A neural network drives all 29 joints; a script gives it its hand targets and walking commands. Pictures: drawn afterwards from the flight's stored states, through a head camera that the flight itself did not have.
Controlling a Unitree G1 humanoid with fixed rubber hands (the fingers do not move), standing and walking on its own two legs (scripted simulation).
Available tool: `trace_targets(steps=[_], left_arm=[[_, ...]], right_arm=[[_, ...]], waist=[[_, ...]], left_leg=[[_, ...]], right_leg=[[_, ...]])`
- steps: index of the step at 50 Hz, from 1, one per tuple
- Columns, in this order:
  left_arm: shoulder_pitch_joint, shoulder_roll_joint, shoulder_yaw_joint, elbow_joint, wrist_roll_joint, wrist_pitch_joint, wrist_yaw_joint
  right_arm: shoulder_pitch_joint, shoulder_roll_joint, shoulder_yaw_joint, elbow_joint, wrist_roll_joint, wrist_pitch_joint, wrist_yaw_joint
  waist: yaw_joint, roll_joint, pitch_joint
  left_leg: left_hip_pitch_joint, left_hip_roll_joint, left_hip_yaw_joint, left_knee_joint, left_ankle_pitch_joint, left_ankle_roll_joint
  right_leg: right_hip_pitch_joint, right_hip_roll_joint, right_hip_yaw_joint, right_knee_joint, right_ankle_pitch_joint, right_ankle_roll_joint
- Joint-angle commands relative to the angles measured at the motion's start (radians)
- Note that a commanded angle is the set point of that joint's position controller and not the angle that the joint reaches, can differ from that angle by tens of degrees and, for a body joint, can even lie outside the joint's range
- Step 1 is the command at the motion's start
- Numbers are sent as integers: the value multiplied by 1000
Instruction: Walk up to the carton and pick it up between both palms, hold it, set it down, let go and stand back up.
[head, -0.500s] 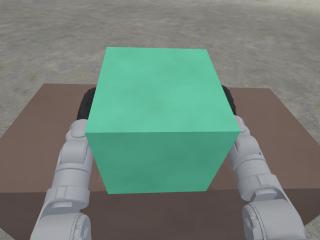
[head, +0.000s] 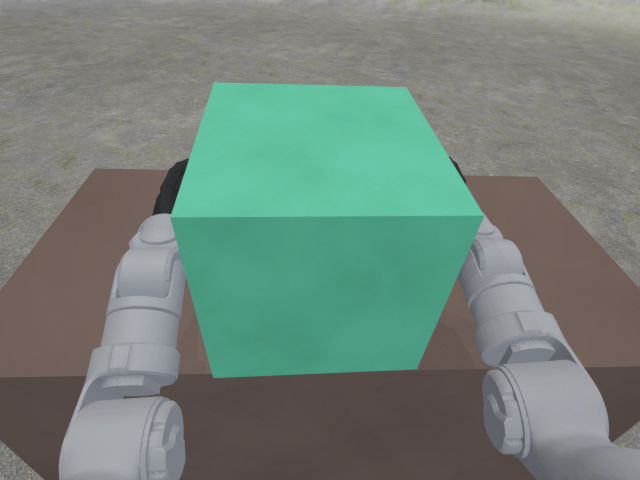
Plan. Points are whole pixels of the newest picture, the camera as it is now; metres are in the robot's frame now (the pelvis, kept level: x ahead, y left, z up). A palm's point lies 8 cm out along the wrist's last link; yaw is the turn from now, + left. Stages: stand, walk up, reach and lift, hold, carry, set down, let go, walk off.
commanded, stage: reach and lift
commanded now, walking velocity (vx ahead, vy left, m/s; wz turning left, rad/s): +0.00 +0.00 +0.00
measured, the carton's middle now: (314, 225) +0.40 -0.02 +0.16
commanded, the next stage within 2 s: hold in 1.08 s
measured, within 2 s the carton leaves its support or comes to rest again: neither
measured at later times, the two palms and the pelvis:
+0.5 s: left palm (166, 211) +0.37 +0.16 +0.20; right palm (456, 185) +0.39 -0.19 +0.23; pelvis +0.02 -0.01 +0.00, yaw +1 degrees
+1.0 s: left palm (162, 195) +0.37 +0.16 +0.22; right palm (463, 166) +0.39 -0.19 +0.25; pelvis +0.01 +0.00 +0.00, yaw +0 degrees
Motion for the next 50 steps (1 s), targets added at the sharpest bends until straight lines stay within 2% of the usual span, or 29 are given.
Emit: trace_targets(steps=[1,2,3,5,7,9,10,13,14,17,19,22,23,26,27,30,31,32,33,34,35,38,40,41,42,43,45,50], left_arm=[[-877,-727,-501,-297,-146,-52,-104],[-879,-718,-507,-322,-159,-45,-98],[-879,-704,-501,-331,-167,-42,-95],[-864,-687,-489,-352,-154,-27,-98],[-840,-677,-490,-360,-154,-5,-105],[-834,-657,-483,-425,-147,12,-110],[-826,-649,-480,-421,-138,27,-117],[-822,-628,-495,-511,-147,45,-138],[-820,-618,-508,-541,-150,49,-143],[-817,-598,-511,-556,-152,64,-157],[-843,-581,-530,-596,-170,68,-159],[-836,-566,-503,-582,-156,80,-161],[-846,-580,-503,-598,-143,86,-164],[-862,-563,-466,-529,-129,104,-171],[-856,-554,-444,-503,-128,108,-173],[-907,-584,-453,-488,-129,113,-178],[-899,-577,-434,-449,-127,117,-175],[-907,-585,-423,-439,-123,115,-175],[-903,-568,-402,-409,-115,121,-175],[-900,-562,-388,-393,-111,123,-175],[-904,-574,-379,-364,-104,125,-177],[-939,-588,-388,-340,-119,124,-172],[-974,-617,-429,-380,-147,116,-163],[-990,-630,-446,-397,-158,113,-156],[-1011,-628,-453,-407,-161,110,-150],[-1019,-625,-458,-399,-172,110,-145],[-1014,-626,-448,-398,-170,117,-138],[-989,-589,-387,-342,-146,139,-153]], right_arm=[[-920,734,366,-415,96,-84,124],[-901,737,378,-385,115,-73,125],[-894,737,383,-405,124,-62,122],[-862,735,404,-399,145,-34,110],[-843,744,417,-425,164,-11,102],[-847,759,457,-461,194,9,89],[-824,761,465,-451,208,23,80],[-800,757,496,-510,239,55,54],[-790,754,499,-534,246,64,46],[-765,746,481,-561,240,91,31],[-772,749,511,-605,259,103,27],[-774,749,496,-614,256,133,27],[-767,735,477,-597,257,139,31],[-796,722,451,-538,240,154,43],[-793,721,446,-518,232,155,47],[-861,722,435,-501,230,147,55],[-869,719,429,-493,224,145,58],[-891,713,409,-473,221,143,62],[-892,714,406,-455,217,143,63],[-895,704,406,-425,216,143,66],[-911,717,394,-416,213,143,73],[-958,721,368,-402,202,123,82],[-984,723,370,-428,210,109,87],[-990,719,368,-419,220,107,87],[-993,713,383,-427,225,106,90],[-983,711,363,-401,220,112,90],[-977,716,356,-381,225,120,92],[-966,709,344,-321,242,153,87]], waist=[[-1,24,-537],[-4,42,-544],[-9,20,-576],[-1,31,-551],[0,11,-529],[18,18,-556],[5,27,-521],[-18,19,-544],[-24,40,-540],[-52,52,-499],[-52,48,-543],[-49,38,-521],[-51,49,-493],[-47,25,-449],[-37,8,-453],[-23,20,-471],[-19,-4,-465],[-20,9,-453],[-8,2,-451],[-9,-8,-431],[8,2,-416],[3,8,-451],[3,44,-514],[-14,62,-535],[-7,51,-556],[-15,56,-556],[-12,57,-522],[-4,40,-437]], left_leg=[[211,-29,-53,-23,154,-42],[229,-27,-58,-9,203,-49],[247,-24,-64,2,220,-49],[225,-35,-51,1,236,-48],[209,-44,-50,4,240,-38],[225,-52,-46,23,304,-43],[210,-56,-47,25,322,-44],[211,-67,-57,42,360,-46],[210,-71,-56,47,388,-50],[195,-72,-57,37,357,-52],[209,-74,-66,50,385,-53],[185,-73,-61,42,334,-48],[173,-69,-59,25,309,-53],[161,-60,-50,-3,223,-40],[160,-59,-46,-5,222,-41],[164,-51,-44,-13,193,-34],[161,-48,-37,-15,186,-33],[147,-48,-39,-24,161,-34],[142,-47,-32,-24,150,-28],[130,-40,-40,-34,126,-24],[110,-45,-28,-50,84,-19],[103,-38,-36,-54,41,-13],[141,-31,-41,-30,91,-33],[157,-32,-42,-27,124,-44],[181,-29,-52,-6,151,-43],[176,-31,-46,-13,134,-53],[156,-33,-49,-17,126,-48],[94,-32,-46,-32,98,-29]], right_leg=[[69,88,-5,-36,82,-4],[56,89,-5,-39,105,-9],[69,95,-6,-28,140,-3],[88,97,-1,-30,173,9],[97,96,10,-27,210,12],[140,96,14,-12,307,22],[161,98,16,-8,338,31],[212,91,28,17,471,48],[224,90,26,23,509,50],[208,78,19,13,485,51],[211,81,17,26,517,57],[213,80,25,23,490,55],[195,83,16,12,433,53],[161,86,12,-4,304,45],[156,85,13,-7,289,44],[148,92,6,-20,217,31],[143,93,5,-24,203,32],[127,93,6,-30,175,27],[132,90,10,-27,167,27],[134,91,11,-30,140,25],[122,83,15,-41,95,25],[116,84,19,-45,65,20],[108,89,10,-32,88,11],[114,95,8,-32,113,12],[97,101,5,-26,118,13],[82,102,-4,-29,99,13],[85,102,-1,-30,105,13],[104,97,24,-37,109,17]])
